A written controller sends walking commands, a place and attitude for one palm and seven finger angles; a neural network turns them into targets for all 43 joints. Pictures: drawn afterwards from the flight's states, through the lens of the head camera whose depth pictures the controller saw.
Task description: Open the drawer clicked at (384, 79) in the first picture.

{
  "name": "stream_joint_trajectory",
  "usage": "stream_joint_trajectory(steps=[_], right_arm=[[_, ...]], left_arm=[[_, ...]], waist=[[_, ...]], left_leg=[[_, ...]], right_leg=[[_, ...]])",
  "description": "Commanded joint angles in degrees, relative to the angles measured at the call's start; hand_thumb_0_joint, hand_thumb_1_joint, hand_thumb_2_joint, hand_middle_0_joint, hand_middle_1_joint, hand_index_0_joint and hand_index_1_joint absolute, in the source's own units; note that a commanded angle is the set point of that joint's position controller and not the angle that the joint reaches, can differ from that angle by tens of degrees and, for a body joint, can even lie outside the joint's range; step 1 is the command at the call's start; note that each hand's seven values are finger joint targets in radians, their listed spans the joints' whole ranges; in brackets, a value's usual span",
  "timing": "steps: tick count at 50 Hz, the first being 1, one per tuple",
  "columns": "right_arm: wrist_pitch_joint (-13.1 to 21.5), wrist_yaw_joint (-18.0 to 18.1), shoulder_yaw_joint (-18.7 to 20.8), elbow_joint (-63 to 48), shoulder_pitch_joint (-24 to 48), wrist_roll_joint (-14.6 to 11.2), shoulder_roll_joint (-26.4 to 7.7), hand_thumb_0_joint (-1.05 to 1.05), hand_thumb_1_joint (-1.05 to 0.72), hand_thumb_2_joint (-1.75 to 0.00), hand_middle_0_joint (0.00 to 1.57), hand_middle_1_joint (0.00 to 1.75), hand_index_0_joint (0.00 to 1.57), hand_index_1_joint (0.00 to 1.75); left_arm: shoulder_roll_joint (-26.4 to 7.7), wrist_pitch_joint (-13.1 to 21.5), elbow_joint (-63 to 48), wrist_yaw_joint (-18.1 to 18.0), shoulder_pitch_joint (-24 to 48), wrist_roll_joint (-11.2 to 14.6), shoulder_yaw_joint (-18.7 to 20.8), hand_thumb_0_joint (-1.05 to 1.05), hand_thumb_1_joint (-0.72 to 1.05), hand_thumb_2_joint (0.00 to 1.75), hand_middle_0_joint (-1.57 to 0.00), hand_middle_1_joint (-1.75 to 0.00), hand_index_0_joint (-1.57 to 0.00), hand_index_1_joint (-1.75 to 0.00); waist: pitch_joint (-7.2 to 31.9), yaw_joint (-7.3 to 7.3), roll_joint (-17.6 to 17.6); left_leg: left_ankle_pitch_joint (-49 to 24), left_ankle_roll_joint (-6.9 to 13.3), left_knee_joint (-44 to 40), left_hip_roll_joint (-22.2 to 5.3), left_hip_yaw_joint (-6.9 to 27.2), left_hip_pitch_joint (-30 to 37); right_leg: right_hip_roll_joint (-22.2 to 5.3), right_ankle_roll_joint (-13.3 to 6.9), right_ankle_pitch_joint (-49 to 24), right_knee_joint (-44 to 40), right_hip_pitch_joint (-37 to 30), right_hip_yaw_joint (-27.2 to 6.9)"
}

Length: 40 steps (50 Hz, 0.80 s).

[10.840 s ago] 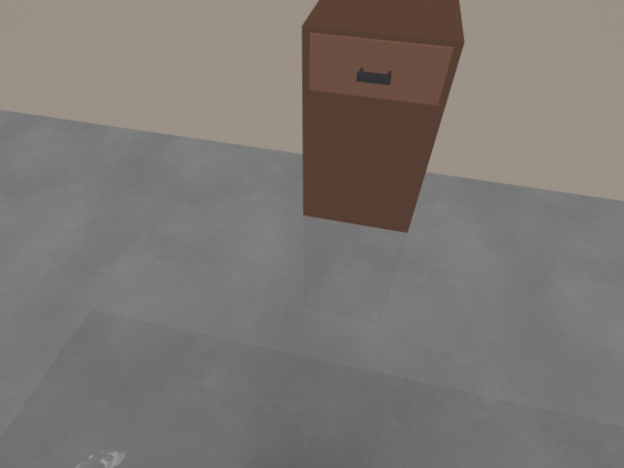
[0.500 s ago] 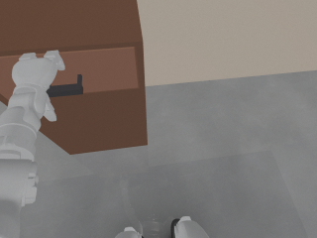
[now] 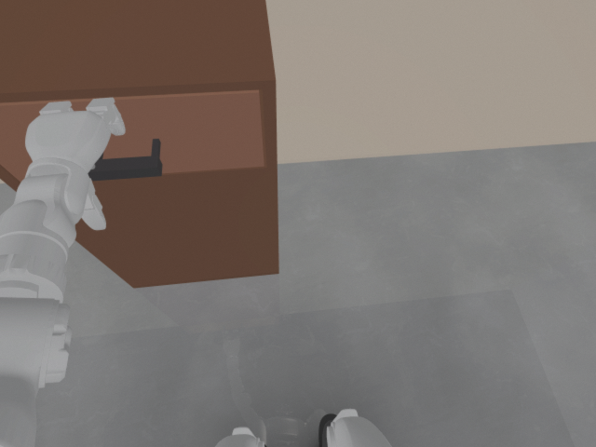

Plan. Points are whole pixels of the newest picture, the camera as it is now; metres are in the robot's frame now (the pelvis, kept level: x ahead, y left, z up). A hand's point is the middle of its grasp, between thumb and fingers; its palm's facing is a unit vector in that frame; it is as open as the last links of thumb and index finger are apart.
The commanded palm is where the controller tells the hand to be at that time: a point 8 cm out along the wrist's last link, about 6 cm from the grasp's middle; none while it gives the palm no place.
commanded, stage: lower the fingers behind the handle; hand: left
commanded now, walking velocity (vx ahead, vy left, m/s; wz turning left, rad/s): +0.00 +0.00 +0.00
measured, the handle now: (126, 157) +0.55 +0.25 -0.02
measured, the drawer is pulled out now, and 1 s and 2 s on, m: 0.00 0.00 0.00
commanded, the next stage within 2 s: close the thumb around the handle in 1.70 s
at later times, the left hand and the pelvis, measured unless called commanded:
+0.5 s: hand (105, 176) +0.49 +0.26 +0.01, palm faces -0.11 -0.04 -0.99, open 13.9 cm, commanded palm +0.48 +0.26 +0.06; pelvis -0.01 +0.00 -0.01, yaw -1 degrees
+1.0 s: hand (103, 184) +0.50 +0.28 -0.02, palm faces -0.10 -0.02 -0.99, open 13.9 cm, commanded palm +0.50 +0.26 +0.02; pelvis -0.02 +0.01 -0.03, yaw +0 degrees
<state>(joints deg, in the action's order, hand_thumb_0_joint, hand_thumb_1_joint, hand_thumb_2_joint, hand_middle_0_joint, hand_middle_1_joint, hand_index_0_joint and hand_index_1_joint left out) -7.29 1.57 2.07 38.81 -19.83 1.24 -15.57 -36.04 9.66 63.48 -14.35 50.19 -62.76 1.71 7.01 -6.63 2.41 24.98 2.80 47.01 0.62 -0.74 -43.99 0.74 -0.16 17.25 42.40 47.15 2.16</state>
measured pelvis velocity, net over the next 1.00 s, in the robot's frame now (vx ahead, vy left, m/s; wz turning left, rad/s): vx -0.02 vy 0.01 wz -0.01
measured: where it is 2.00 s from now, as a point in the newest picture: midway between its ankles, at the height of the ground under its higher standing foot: outside the picture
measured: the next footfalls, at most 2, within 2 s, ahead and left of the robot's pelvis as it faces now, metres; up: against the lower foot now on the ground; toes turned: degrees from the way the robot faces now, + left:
none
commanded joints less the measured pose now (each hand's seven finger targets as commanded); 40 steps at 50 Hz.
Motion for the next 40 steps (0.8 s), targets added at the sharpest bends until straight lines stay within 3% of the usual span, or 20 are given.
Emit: stream_joint_trajectory(steps=[1, 3, 5, 7, 10, 11, 13, 14, 15, 17, 20, 23, 24, 25, 26, 27, 29, 33, 39, 40], right_arm=[[0.23, 0.12, 3.95, -1.05, -11.13, 0.89, -9.81, 0.00, -0.90, -0.90, 0.20, 0.30, 0.20, 0.30], [0.04, -0.11, 3.90, -0.56, -11.40, 1.09, -10.11, 0.00, -0.90, -0.90, 0.20, 0.30, 0.20, 0.30], [-0.13, -0.22, 3.72, -0.61, -11.47, 0.98, -10.26, 0.00, -0.90, -0.90, 0.20, 0.30, 0.20, 0.30], [-0.22, -0.29, 3.62, -0.32, -11.32, 0.83, -10.39, 0.00, -0.90, -0.90, 0.20, 0.30, 0.20, 0.30], [-0.65, -0.17, 3.35, -0.41, -11.44, 0.87, -10.68, 0.00, -0.90, -0.90, 0.20, 0.30, 0.20, 0.30], [-0.67, -0.16, 3.34, -0.46, -11.43, 0.74, -10.48, 0.00, -0.90, -0.90, 0.20, 0.30, 0.20, 0.30], [-0.75, -0.10, 3.14, -0.32, -11.46, 0.69, -10.86, 0.00, -0.90, -0.90, 0.20, 0.30, 0.20, 0.30], [-0.83, 0.03, 3.16, -0.45, -11.57, 0.61, -10.87, 0.00, -0.90, -0.90, 0.20, 0.30, 0.20, 0.30], [-0.76, -0.04, 3.15, -0.73, -11.53, 0.61, -10.66, 0.00, -0.90, -0.90, 0.20, 0.30, 0.20, 0.30], [-0.64, -0.04, 3.22, -0.74, -11.72, 0.68, -10.63, 0.00, -0.90, -0.90, 0.20, 0.30, 0.20, 0.30], [-0.28, 0.15, 3.44, -0.87, -12.00, 1.05, -10.56, 0.00, -0.90, -0.90, 0.20, 0.30, 0.20, 0.30], [-0.27, 0.12, 3.34, -0.72, -11.49, 1.55, -10.92, 0.00, -0.90, -0.90, 0.20, 0.30, 0.20, 0.30], [-0.22, 0.02, 3.47, -0.65, -11.53, 1.72, -10.86, 0.00, -0.90, -0.90, 0.20, 0.30, 0.20, 0.30], [-0.12, -0.13, 3.53, -0.46, -11.32, 1.74, -10.68, 0.00, -0.90, -0.90, 0.20, 0.30, 0.20, 0.30], [-0.15, -0.37, 3.48, -0.29, -11.04, 1.81, -10.89, 0.00, -0.90, -0.90, 0.20, 0.30, 0.20, 0.30], [-0.08, -0.50, 3.51, -0.12, -11.14, 1.87, -10.84, 0.00, -0.90, -0.90, 0.20, 0.30, 0.20, 0.30], [-0.09, -0.75, 3.60, 0.37, -11.38, 1.86, -11.13, 0.00, -0.90, -0.90, 0.20, 0.30, 0.20, 0.30], [0.40, -0.51, 3.52, 0.77, -11.66, 1.44, -11.29, 0.00, -0.90, -0.90, 0.20, 0.30, 0.20, 0.30], [1.06, 0.27, 3.13, 1.17, -12.64, 1.73, -11.22, 0.00, -0.90, -0.90, 0.20, 0.30, 0.20, 0.30], [1.05, 0.24, 3.11, 1.15, -12.64, 1.80, -11.07, 0.00, -0.90, -0.90, 0.20, 0.30, 0.20, 0.30]], left_arm=[[-14.17, 0.66, -12.06, -3.76, 25.20, 0.33, 3.30, 0.00, -0.50, 0.30, -0.30, -1.20, -0.30, -1.20], [-14.82, -0.18, -10.46, -4.20, 24.82, 0.84, 4.35, 0.00, -0.50, 0.30, -0.30, -1.20, -0.30, -1.20], [-15.55, -1.18, -10.23, -4.45, 25.45, 0.42, 4.19, 0.00, -0.50, 0.30, -0.30, -1.20, -0.30, -1.20], [-14.37, -2.30, -7.77, -4.38, 24.04, 0.14, 3.21, 0.00, -0.50, 0.30, -0.30, -1.20, -0.30, -1.20], [-16.97, -2.41, -7.22, -3.85, 22.52, 0.09, 4.92, 0.00, -0.50, 0.30, -0.30, -1.20, -0.30, -1.20], [-14.13, -2.81, -5.77, -3.60, 22.64, 0.09, 2.49, 0.00, -0.50, 0.30, -0.30, -1.20, -0.30, -1.20], [-15.54, -2.57, -5.04, -3.35, 22.48, 0.31, 3.68, 0.00, -0.50, 0.30, -0.30, -1.20, -0.30, -1.20], [-16.32, -2.51, -5.13, -3.34, 22.14, -0.15, 3.84, 0.00, -0.50, 0.30, -0.30, -1.20, -0.30, -1.20], [-14.29, -2.48, -4.96, -3.17, 21.96, -0.25, 2.26, 0.00, -0.50, 0.30, -0.30, -1.20, -0.30, -1.20], [-14.26, -2.01, -5.15, -3.11, 21.65, -0.21, 2.43, 0.00, -0.50, 0.30, -0.30, -1.20, -0.30, -1.20], [-15.12, 0.46, -8.92, -3.37, 24.05, 0.08, 3.47, 0.00, -0.50, 0.30, -0.30, -1.20, -0.30, -1.20], [-19.55, 2.10, -10.72, -4.75, 23.70, 0.04, 7.43, 0.00, -0.50, 0.30, -0.30, -1.20, -0.30, -1.20], [-19.54, 2.31, -11.22, -5.59, 23.80, -0.33, 7.52, 0.00, -0.50, 0.30, -0.30, -1.20, -0.30, -1.20], [-17.94, 2.15, -10.49, -6.32, 22.82, -0.54, 6.62, 0.00, -0.50, 0.30, -0.30, -1.20, -0.30, -1.20], [-18.63, 1.76, -9.80, -7.05, 21.81, -0.71, 7.45, 0.00, -0.50, 0.30, -0.30, -1.20, -0.30, -1.20], [-17.56, 1.29, -9.71, -7.83, 23.35, -0.90, 6.47, 0.00, -0.50, 0.30, -0.30, -1.20, -0.30, -1.20], [-17.62, -0.03, -7.79, -8.68, 22.62, -0.87, 6.68, 0.00, -0.50, 0.30, -0.30, -1.20, -0.30, -1.20], [-15.21, -1.99, -6.70, -8.26, 28.09, -1.01, 3.28, 0.00, -0.50, 0.30, -0.30, -1.20, -0.30, -1.20], [-16.43, -0.63, -6.62, -6.21, 29.72, -0.91, 3.29, 0.00, -0.50, 0.30, -0.30, -1.20, -0.30, -1.20], [-15.67, -0.42, -6.17, -5.93, 28.22, -1.11, 3.02, 0.00, -0.50, 0.30, -0.30, -1.20, -0.30, -1.20]], waist=[[28.08, -1.48, 7.36], [27.99, -1.52, 4.96], [28.53, -1.37, 5.13], [25.76, -1.59, 4.26], [27.71, -0.83, 3.25], [25.04, -2.02, 2.42], [23.48, -1.65, 1.32], [24.57, -1.55, 1.52], [24.29, -1.68, 2.34], [24.47, -1.74, 2.18], [26.22, -1.88, 3.82], [28.33, -0.85, 4.43], [29.79, -0.83, 4.99], [29.03, -0.98, 5.26], [28.11, -0.35, 6.15], [28.36, -1.23, 5.90], [28.74, -1.38, 4.88], [27.82, -3.87, 5.29], [29.78, -4.62, 6.80], [29.87, -3.86, 7.90]], left_leg=[[-35.56, -1.79, -2.19, -0.39, 2.80, 17.95], [-36.00, -1.44, -2.00, -0.34, 2.50, 16.53], [-34.03, -1.37, -2.34, -0.08, 2.36, 15.20], [-32.25, -1.25, -2.70, -0.17, 2.14, 13.79], [-32.35, -0.88, -2.51, 0.13, 1.83, 12.38], [-30.59, -0.79, -2.79, 0.06, 1.66, 11.58], [-27.79, -0.51, -3.11, 0.14, 1.55, 9.83], [-27.69, -0.49, -2.98, 0.18, 1.63, 9.89], [-27.16, -0.60, -2.97, 0.25, 1.62, 10.00], [-26.79, -0.56, -2.60, 0.06, 1.65, 10.19], [-27.43, -0.71, -1.52, -0.13, 2.26, 11.02], [-28.16, -0.80, -0.18, -0.05, 2.42, 10.07], [-28.50, -0.90, 0.36, -0.05, 2.58, 10.30], [-28.77, -1.04, 0.71, -0.08, 2.56, 10.05], [-28.73, -1.39, 1.03, -0.15, 2.73, 9.65], [-28.31, -1.40, 1.31, -0.26, 2.82, 9.56], [-29.01, -1.42, 1.94, -0.23, 2.95, 9.33], [-25.34, -1.22, 2.17, -0.31, 3.45, 9.22], [-27.26, -1.45, 4.14, -0.52, 4.48, 10.22], [-28.91, -1.89, 4.47, -0.57, 4.72, 10.58]], right_leg=[[2.11, -2.01, -17.98, -0.65, -12.90, -0.36], [2.18, -1.92, -19.41, -0.65, -14.26, -0.34], [2.06, -1.87, -19.27, -0.56, -15.22, -0.48], [2.08, -1.92, -18.35, -0.85, -14.45, -0.31], [2.00, -1.89, -20.17, -0.39, -16.87, -0.87], [2.05, -1.81, -19.19, -0.86, -15.57, -0.61], [2.01, -1.93, -17.62, -1.12, -15.61, -0.73], [1.93, -1.84, -17.67, -0.75, -15.68, -0.88], [2.00, -1.91, -16.89, -0.74, -14.79, -0.73], [2.08, -1.95, -16.20, -0.45, -14.09, -0.65], [2.06, -1.97, -15.82, 0.60, -12.61, -0.74], [2.04, -2.08, -16.20, 2.19, -12.32, -0.90], [2.08, -1.97, -16.08, 2.75, -11.77, -0.90], [2.13, -2.01, -15.96, 3.02, -10.85, -0.65], [2.12, -2.12, -15.13, 3.53, -9.53, -0.38], [2.19, -2.04, -14.73, 3.73, -8.86, -0.23], [2.26, -1.94, -15.10, 4.07, -8.55, -0.08], [2.19, -1.85, -12.38, 3.56, -5.81, 0.08], [2.25, -1.82, -12.20, 5.20, -3.13, 0.35], [2.28, -1.97, -12.26, 5.67, -2.37, 0.53]])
